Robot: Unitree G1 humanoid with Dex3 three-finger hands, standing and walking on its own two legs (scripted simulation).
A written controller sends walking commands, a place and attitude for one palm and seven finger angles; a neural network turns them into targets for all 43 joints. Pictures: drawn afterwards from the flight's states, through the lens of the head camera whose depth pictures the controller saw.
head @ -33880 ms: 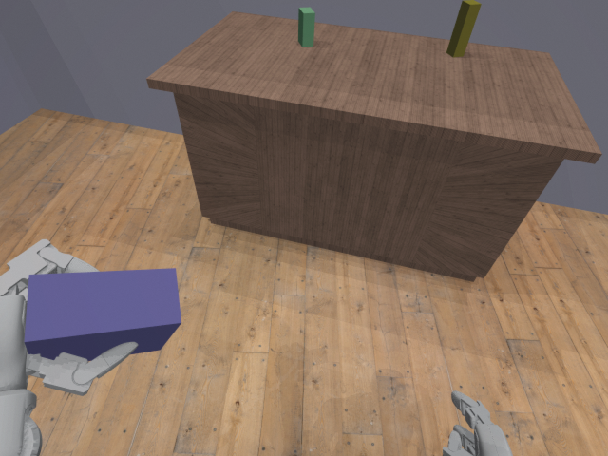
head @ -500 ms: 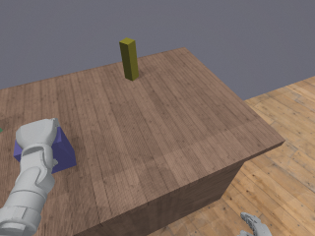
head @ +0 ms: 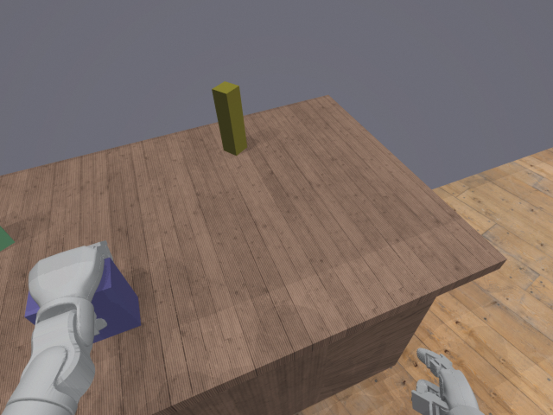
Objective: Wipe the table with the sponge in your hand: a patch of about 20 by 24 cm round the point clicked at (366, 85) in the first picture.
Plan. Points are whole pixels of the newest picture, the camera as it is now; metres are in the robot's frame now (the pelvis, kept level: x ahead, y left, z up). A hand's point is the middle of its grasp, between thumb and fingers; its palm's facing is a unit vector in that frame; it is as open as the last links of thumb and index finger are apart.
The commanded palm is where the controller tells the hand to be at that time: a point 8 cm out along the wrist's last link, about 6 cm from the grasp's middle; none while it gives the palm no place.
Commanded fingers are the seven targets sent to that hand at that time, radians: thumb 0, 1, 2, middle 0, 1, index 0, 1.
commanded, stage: wipe back along the first lane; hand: left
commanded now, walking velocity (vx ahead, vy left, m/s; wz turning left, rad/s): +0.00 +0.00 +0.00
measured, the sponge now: (95, 311) +0.25 +0.33 +0.00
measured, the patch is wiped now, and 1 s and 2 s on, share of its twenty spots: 1.00 1.00 1.00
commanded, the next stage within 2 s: lift the sponge slowly off the table in 0.44 s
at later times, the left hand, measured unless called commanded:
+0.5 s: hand (91, 326) +0.21 +0.29 +0.04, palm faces -0.02 -0.05 -1.00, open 9.6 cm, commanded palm +0.17 +0.27 +0.07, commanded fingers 0.00 0.10 1.30 -1.20 -1.60 -1.20 -1.60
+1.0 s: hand (86, 336) +0.20 +0.29 +0.05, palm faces -0.02 -0.11 -0.99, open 9.6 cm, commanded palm +0.17 +0.28 +0.11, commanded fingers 0.00 0.10 1.30 -1.20 -1.60 -1.20 -1.60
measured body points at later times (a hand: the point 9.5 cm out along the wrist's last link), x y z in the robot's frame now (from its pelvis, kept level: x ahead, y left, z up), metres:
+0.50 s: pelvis -0.01 -0.01 +0.00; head -0.02 -0.05 +0.45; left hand +0.21 +0.29 +0.10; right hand +0.22 -0.23 -0.09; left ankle -0.02 +0.08 -0.74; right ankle -0.04 -0.13 -0.74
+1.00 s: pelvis -0.02 -0.02 +0.00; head -0.04 -0.05 +0.45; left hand +0.19 +0.29 +0.10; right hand +0.21 -0.24 -0.08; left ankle -0.02 +0.08 -0.74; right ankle -0.04 -0.13 -0.74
